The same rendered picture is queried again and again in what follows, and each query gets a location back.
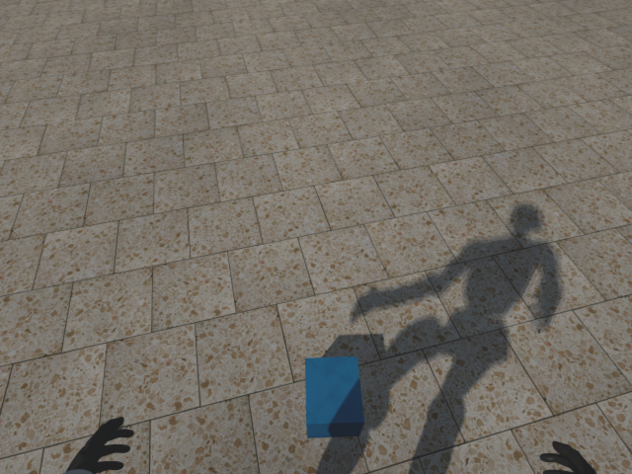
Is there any right robot hand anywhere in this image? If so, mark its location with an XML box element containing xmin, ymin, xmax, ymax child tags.
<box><xmin>539</xmin><ymin>441</ymin><xmax>596</xmax><ymax>474</ymax></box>

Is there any carton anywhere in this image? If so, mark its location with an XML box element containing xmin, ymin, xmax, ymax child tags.
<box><xmin>305</xmin><ymin>356</ymin><xmax>364</xmax><ymax>438</ymax></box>

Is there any left robot hand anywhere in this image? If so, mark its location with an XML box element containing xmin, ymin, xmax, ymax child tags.
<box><xmin>66</xmin><ymin>417</ymin><xmax>134</xmax><ymax>474</ymax></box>

